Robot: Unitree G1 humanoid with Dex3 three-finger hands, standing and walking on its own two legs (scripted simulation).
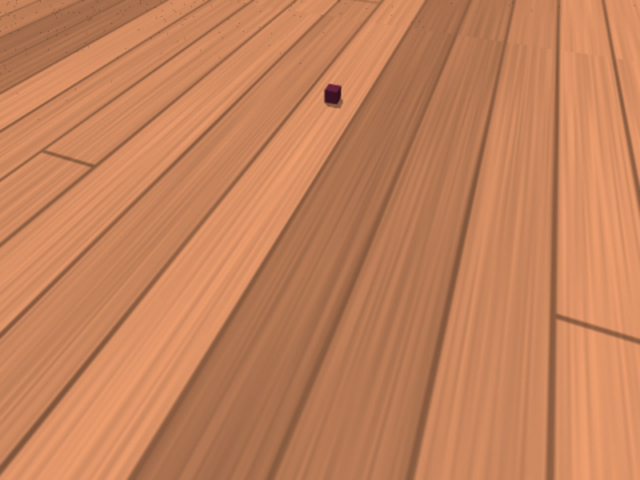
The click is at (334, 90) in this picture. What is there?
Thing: cube
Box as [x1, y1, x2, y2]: [325, 84, 340, 103]
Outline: 328,84 325,89 325,101 336,103 340,98 340,86
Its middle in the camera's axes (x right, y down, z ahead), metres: +0.08 -0.90 +2.35
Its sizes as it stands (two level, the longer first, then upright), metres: 0.078 0.078 0.078
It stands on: the floor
